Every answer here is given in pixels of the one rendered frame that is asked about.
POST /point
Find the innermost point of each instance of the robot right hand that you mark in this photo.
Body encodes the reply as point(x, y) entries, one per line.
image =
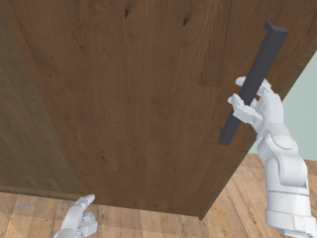
point(267, 110)

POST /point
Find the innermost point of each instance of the wardrobe door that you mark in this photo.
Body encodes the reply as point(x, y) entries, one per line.
point(31, 153)
point(137, 90)

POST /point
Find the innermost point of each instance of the handle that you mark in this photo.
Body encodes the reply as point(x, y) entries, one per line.
point(270, 46)

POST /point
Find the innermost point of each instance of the right robot forearm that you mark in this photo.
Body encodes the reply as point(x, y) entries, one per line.
point(286, 182)

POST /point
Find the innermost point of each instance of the robot left hand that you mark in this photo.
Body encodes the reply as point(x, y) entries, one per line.
point(84, 224)

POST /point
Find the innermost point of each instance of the left robot forearm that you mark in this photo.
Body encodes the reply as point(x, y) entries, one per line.
point(66, 233)

